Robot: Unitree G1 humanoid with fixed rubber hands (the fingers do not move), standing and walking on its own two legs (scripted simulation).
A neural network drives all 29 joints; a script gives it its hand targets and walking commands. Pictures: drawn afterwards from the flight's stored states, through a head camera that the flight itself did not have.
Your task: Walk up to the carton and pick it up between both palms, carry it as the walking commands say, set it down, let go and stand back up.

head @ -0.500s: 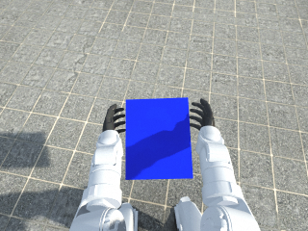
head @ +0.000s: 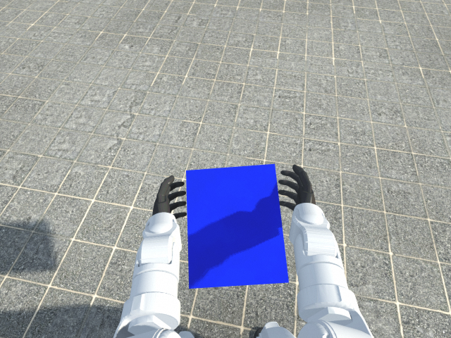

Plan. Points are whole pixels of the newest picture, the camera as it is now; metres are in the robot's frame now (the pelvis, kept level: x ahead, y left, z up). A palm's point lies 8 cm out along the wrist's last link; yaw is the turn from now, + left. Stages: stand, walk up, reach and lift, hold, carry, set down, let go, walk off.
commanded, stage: reach and lift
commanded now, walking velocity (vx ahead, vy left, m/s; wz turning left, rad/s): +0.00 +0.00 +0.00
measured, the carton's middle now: (234, 225) +0.36 -0.03 -0.11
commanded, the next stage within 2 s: hold in 1.80 s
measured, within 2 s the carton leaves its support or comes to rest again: neither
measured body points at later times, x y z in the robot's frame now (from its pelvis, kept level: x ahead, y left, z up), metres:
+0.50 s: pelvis +0.01 +0.00 +0.03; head +0.01 +0.00 +0.48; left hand +0.36 +0.11 +0.05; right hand +0.35 -0.15 +0.06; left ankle +0.04 +0.13 -0.71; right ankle +0.05 -0.14 -0.71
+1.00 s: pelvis +0.02 -0.01 +0.03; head -0.03 -0.01 +0.48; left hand +0.34 +0.12 +0.08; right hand +0.34 -0.15 +0.08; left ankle +0.04 +0.13 -0.71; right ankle +0.06 -0.14 -0.71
